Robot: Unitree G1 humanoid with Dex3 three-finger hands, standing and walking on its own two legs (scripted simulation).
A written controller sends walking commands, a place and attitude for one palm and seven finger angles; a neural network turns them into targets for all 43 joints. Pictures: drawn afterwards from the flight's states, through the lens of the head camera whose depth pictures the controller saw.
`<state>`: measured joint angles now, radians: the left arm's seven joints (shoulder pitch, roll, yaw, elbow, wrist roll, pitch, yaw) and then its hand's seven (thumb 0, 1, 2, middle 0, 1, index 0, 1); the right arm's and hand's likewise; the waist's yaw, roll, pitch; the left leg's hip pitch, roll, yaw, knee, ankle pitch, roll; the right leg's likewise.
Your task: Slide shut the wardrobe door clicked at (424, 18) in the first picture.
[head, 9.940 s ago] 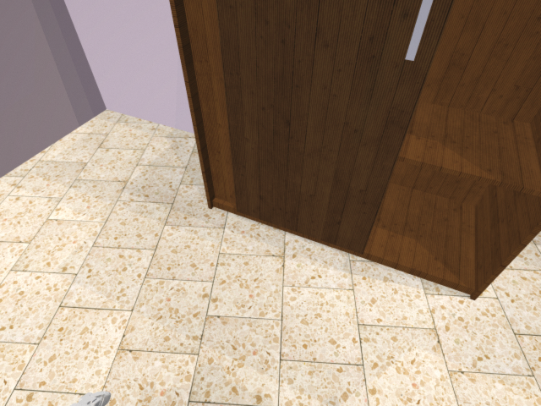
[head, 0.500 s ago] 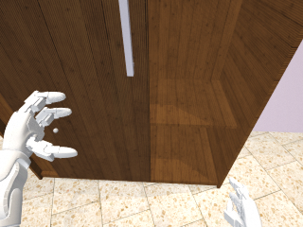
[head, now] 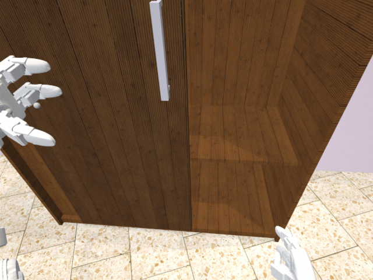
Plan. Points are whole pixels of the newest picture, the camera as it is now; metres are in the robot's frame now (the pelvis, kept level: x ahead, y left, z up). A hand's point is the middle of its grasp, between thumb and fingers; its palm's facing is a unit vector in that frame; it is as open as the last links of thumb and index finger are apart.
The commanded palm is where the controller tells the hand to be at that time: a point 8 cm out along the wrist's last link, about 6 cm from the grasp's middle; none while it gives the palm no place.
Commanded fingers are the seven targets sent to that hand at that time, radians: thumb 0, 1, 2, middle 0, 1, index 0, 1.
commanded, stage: raise the hand with hooked fingers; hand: left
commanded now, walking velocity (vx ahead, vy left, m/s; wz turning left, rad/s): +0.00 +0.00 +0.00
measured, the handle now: (162, 53) +0.57 +0.15 +0.27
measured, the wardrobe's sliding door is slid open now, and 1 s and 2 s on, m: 0.46 0.46 0.46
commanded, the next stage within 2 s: move the hooked fingers beside the handle in 0.40 s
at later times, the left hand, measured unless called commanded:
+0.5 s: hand (65, 120) +0.29 +0.26 +0.25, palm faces +0.09 -0.99 -0.14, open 14.0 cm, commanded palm +0.25 +0.31 +0.27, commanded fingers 0.00 -0.50 0.30 -0.30 -1.20 -0.30 -1.20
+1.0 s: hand (86, 93) +0.34 +0.24 +0.27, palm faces +0.06 -1.00 -0.04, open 14.0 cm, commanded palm +0.32 +0.29 +0.26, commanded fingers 0.00 -0.50 0.30 -0.30 -1.20 -0.30 -1.20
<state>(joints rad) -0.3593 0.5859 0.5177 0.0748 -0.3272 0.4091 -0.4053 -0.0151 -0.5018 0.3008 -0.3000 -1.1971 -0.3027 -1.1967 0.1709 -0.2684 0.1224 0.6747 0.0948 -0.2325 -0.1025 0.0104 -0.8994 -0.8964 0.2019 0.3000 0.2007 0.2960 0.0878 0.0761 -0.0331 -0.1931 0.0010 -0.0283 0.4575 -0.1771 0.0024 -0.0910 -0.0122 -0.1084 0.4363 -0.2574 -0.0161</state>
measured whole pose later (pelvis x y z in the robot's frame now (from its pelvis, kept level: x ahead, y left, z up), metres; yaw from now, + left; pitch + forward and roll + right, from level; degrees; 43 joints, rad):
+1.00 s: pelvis +0.02 +0.00 +0.00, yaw -1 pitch -3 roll +0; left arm -0.43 0.48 0.45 0.13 -0.31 0.37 -0.34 -0.02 -0.50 0.30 -0.30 -1.20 -0.30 -1.20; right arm 0.17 -0.25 0.10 0.66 0.09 -0.22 -0.09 0.01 -0.90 -0.90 0.20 0.30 0.20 0.30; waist 0.05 0.07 -0.05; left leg -0.19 0.00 -0.01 0.45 -0.20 0.00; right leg -0.11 -0.01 -0.08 0.45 -0.28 -0.02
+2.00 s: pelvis +0.03 +0.00 +0.00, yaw -3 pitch +2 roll +0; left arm -0.90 0.53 0.36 0.84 -0.14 0.22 -0.23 -0.02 -0.50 0.30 -0.30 -1.20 -0.30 -1.20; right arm 0.31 -0.29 0.04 0.71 0.07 -0.15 -0.09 0.01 -0.90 -0.90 0.20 0.30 0.20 0.30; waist -0.04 0.05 -0.05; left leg -0.28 0.02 0.01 0.46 -0.22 0.00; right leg -0.19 0.00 -0.06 0.43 -0.28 -0.01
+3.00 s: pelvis +0.03 +0.01 +0.00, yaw -2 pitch +3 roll -1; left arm -0.99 0.53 0.34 0.94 -0.13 0.12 -0.22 -0.02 -0.50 0.30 -0.30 -1.20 -0.30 -1.20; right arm 0.32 -0.28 0.04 0.71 0.06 -0.13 -0.09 0.00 -0.90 -0.90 0.20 0.30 0.20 0.30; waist -0.05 0.04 -0.04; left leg -0.31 0.01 0.00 0.49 -0.22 0.01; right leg -0.21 0.00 -0.07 0.44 -0.27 -0.01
